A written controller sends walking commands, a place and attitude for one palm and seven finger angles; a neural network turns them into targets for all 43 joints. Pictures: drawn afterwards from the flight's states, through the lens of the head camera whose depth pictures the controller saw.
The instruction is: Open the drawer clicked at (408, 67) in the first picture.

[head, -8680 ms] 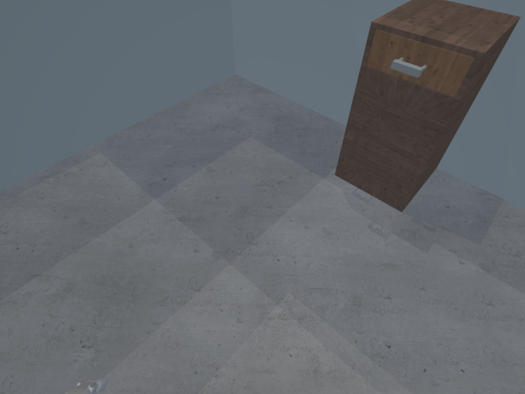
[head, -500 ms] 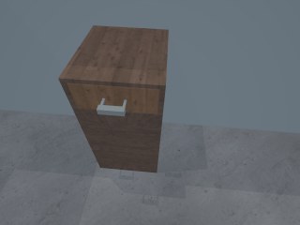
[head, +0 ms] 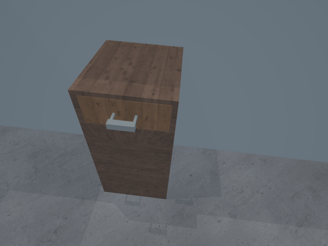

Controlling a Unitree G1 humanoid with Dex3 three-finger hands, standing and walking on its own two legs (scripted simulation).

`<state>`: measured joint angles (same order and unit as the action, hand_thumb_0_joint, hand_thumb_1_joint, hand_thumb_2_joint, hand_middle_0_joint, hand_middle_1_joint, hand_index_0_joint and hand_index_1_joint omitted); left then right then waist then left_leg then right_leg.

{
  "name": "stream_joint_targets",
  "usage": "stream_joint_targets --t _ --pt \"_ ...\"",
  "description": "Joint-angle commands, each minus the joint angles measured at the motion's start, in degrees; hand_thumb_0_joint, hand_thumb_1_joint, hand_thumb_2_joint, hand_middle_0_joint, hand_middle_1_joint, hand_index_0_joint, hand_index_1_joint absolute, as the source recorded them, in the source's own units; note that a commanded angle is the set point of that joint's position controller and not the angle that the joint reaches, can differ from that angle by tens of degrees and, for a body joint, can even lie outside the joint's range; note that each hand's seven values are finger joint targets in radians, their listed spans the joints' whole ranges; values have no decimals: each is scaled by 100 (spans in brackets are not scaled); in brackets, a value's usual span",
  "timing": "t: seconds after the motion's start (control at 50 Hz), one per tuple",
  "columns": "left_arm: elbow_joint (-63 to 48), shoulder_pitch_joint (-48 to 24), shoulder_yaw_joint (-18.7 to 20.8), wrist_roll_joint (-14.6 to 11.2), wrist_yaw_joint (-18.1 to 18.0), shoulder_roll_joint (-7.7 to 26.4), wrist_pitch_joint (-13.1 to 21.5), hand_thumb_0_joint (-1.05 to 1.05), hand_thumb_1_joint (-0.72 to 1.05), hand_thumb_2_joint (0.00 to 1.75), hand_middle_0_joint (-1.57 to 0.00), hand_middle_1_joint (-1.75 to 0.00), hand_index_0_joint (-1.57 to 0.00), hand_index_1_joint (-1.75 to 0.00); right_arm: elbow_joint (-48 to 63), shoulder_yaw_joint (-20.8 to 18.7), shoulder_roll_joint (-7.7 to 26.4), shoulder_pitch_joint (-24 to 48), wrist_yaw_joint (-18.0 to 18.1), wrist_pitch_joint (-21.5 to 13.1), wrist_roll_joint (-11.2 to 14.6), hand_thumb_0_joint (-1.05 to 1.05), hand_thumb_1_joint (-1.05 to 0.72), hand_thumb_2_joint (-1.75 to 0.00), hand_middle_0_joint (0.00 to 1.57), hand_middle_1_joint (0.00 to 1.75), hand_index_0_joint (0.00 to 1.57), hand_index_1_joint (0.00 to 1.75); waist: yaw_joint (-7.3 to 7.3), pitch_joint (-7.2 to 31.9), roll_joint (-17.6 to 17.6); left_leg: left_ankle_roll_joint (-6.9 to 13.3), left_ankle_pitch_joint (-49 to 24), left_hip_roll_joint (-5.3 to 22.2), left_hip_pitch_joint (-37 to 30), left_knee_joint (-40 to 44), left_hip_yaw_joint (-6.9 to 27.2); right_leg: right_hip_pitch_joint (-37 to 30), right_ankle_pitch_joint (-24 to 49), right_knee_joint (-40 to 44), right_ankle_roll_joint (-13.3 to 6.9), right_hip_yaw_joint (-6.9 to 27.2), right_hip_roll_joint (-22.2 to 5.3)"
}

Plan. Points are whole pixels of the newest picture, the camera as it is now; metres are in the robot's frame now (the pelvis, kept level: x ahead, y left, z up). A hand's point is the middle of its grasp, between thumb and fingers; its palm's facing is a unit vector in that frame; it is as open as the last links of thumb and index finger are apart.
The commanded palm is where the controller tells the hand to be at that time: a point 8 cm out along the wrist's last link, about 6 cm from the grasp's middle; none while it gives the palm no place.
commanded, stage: look again from close up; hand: left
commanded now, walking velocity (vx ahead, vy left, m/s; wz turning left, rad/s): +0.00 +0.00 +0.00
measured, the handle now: (122, 121) +0.56 +0.19 -0.06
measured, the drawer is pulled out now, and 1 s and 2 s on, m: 0.00 0.00 0.00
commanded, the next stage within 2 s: raise the hand with hooked fingers in 0.16 s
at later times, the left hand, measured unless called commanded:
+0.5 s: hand (80, 243) +0.15 +0.21 -0.06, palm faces -0.05 -0.58 -0.82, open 7.6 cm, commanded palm +0.12 +0.21 -0.04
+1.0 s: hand (90, 211) +0.21 +0.19 -0.02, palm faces +0.05 -0.16 -0.99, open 10.5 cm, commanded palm +0.18 +0.20 +0.03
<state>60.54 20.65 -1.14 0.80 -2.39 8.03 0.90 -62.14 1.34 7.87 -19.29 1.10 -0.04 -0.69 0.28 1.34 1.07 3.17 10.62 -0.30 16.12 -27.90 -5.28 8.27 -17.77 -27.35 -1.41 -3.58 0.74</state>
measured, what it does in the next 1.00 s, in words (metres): stands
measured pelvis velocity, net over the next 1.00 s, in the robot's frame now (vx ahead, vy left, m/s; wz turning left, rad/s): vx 0.00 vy -0.03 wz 0.01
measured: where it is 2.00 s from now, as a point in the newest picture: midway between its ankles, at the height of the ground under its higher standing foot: outside the picture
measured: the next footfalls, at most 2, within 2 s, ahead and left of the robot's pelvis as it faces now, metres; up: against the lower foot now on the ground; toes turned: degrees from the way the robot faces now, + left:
none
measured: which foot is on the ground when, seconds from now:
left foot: down 0.00-1.00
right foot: down 0.00-1.00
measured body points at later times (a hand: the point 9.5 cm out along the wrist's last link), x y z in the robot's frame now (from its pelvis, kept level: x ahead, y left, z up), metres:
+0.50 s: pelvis -0.02 +0.01 -0.03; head -0.03 -0.02 +0.42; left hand +0.15 +0.23 -0.01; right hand +0.12 -0.24 -0.13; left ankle +0.05 +0.08 -0.74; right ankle -0.03 -0.10 -0.74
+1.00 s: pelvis +0.00 -0.03 -0.04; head +0.02 -0.06 +0.40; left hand +0.20 +0.20 +0.03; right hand +0.24 -0.22 -0.13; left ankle +0.05 +0.08 -0.74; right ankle -0.03 -0.10 -0.74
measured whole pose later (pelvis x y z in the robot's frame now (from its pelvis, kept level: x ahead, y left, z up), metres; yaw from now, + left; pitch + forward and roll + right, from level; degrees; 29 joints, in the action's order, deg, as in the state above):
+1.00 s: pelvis +0.00 -0.03 -0.04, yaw +0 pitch +8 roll +0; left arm -1.9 18.9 -5.7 57.5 -21.5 19.5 1.8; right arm -30.4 1.4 12.1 -4.3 -0.5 7.0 -3.6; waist -5.8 6.4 -3.6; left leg 1.4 19.8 -1.2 38.0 -49.8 -0.9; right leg 30.5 -28.7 -51.1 -4.3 -2.6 3.3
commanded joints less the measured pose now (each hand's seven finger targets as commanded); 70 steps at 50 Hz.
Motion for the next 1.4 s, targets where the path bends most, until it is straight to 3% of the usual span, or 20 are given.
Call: stream_joint_targets --t 0.0,0.22,0.24,0.26,0.28,0.3,0.32,0.38,0.44,0.48,0.5,0.54,0.6,0.68,0.76,0.82,0.92,1.02,1.24,1.38 --pt "-97 526 83 -17 -30 399 48 0 90 90 -20 -30 -20 -30 165 -100 525 -229 9 -69 -18 0 -90 -90 20 30 20 30 -11 -696 -4 -13 359 615 -46 714 872 636 278 789 -181 677 -633" --pt "54 723 78 -5 -31 272 51 0 90 90 -20 -30 -20 -30 45 -127 476 -203 27 -72 1 0 -90 -90 20 30 20 30 -24 -671 -61 -6 527 670 -90 873 923 595 337 837 -139 629 -626" --pt "173 824 27 122 -196 419 167 0 90 90 -20 -30 -20 -30 442 -120 678 503 -3 -126 -5 0 -90 -90 20 30 20 30 -241 -1228 -580 -250 284 540 197 -192 604 1075 985 1059 -159 1017 -813" --pt "-8975 -3264 -570 242 -277 1764 1058 0 88 89 -20 -32 -20 -32 2788 -170 1591 304 251 -935 467 0 -90 -90 20 30 20 30 597 1703 -2097 -74 -13 157 -1681 540 476 955 470 111 -225 599 -152" --pt "-7666 -1523 86 397 -821 1758 665 0 85 88 -20 -33 -20 -33 2229 -55 1232 847 511 -1536 465 0 -90 -90 20 30 20 30 7 1747 -2389 -270 1188 472 -1545 796 956 1114 -248 -637 -249 42 -66" --pt "-7005 110 -316 402 -1087 1068 -114 0 83 87 -21 -34 -21 -34 2226 -178 997 790 488 -1769 582 0 -90 -90 20 30 20 30 70 710 -1575 -398 2182 571 -591 1206 1397 1837 -792 -984 -128 -66 72" --pt "-6198 748 -988 603 -1119 136 -442 0 81 86 -21 -36 -21 -36 2097 -169 931 616 489 -1805 708 0 -90 -90 20 30 20 30 119 242 -936 -257 2196 422 -227 955 1241 1942 -550 -1073 -71 -86 43" --pt "-7265 267 -1529 1813 -1503 388 -355 0 74 83 -21 -40 -21 -40 2736 -190 1321 712 443 -2109 437 0 -90 -90 20 30 20 30 341 -4 -77 -146 2494 366 330 329 1494 2496 -804 -870 -59 121 58" --pt "-6639 -65 -1704 3741 -2081 457 -354 0 67 80 -22 -45 -22 -45 3217 -349 1375 1003 312 -1875 52 0 -90 -90 20 30 20 30 323 106 787 -147 2348 154 986 -504 1482 3374 -1503 -1049 -94 307 115" --pt "-5795 759 -1367 4828 -2379 488 -301 0 62 78 -22 -48 -22 -48 3552 -487 1351 1441 123 -1387 -146 0 -90 -90 20 30 20 30 -151 146 1318 -143 1939 -107 1423 -959 1052 3404 -2075 -857 -216 555 134" --pt "-5624 1156 -1024 5204 -2438 704 -225 0 60 77 -22 -50 -22 -50 3668 -515 1311 1587 2 -1091 -124 0 -90 -90 20 30 20 30 -495 328 1153 -150 1490 -200 1550 -1069 877 3151 -1830 -829 -330 858 135" --pt "-5765 1178 -790 5652 -2447 869 -109 0 55 75 -22 -53 -22 -53 3976 -407 1167 1914 -163 -451 -117 0 -90 -90 20 30 20 30 -733 522 1261 -189 1192 -220 1862 -1195 739 2933 -1486 -1062 -388 941 58" --pt "-6327 1059 52 6076 -2613 1674 -95 0 48 72 -23 -57 -23 -57 4247 -368 1083 2112 -268 219 -114 0 -90 -90 20 30 20 30 -1021 1007 394 -211 455 -223 1605 -1319 661 2573 -599 -1356 -454 1039 117" --pt "-7177 159 -21 6220 -2855 1668 -102 0 39 68 -24 -63 -24 -63 4540 -295 983 2136 -275 599 -206 0 -90 -90 20 30 20 30 -762 1483 -559 -172 -162 -212 926 -1669 676 2806 208 -1565 -466 1279 261" --pt "-7652 -934 1 6202 -2815 1850 86 0 29 64 -24 -69 -24 -69 4371 -317 1022 2200 -216 596 -377 0 -90 -90 20 30 20 30 -308 1521 -506 -58 126 -223 672 -2087 832 3249 -148 -1315 -357 1560 176" --pt "-7861 -1331 -298 5857 -2507 1673 288 0 22 61 -25 -74 -25 -74 4235 -322 1068 2206 -137 486 -401 0 -90 -90 20 30 20 30 -58 1367 -380 42 350 -257 604 -2138 879 3186 -132 -1094 -276 1514 121" --pt "-7308 -787 -135 5643 -2068 1784 216 0 11 56 -26 -81 -26 -81 4065 -294 1074 2067 -110 456 -325 0 -90 -90 20 30 20 30 -201 1233 273 35 243 -270 950 -1793 796 2549 447 -977 -161 1295 94" --pt "-7249 -326 484 5786 -2011 2387 126 0 -1 51 -27 -88 -27 -88 4056 -213 1039 2113 -143 516 -250 0 -90 -90 20 30 20 30 -603 1614 80 -53 -341 -328 1015 -1476 653 1570 1745 -1115 -154 1344 34" --pt "-7551 -1074 346 5523 -1932 2217 -45 0 -27 40 -28 -105 -28 -105 3921 -475 1161 1883 -110 569 -163 0 -90 -90 20 30 20 30 -336 1541 104 -10 -826 -260 413 -1183 592 1354 2313 -881 -61 1068 23" --pt "-7461 -1857 331 5528 -1528 2485 -245 0 -43 33 -29 -115 -29 -115 3835 -461 1184 1941 -54 617 -67 0 -90 -90 20 30 20 30 -399 1548 -127 -6 -1195 -218 -91 -902 559 1191 2191 -683 -69 832 53"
